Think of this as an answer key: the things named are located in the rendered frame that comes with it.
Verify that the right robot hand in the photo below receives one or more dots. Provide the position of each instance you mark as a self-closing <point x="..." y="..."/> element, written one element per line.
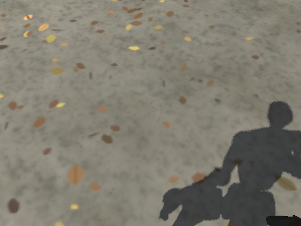
<point x="283" y="221"/>

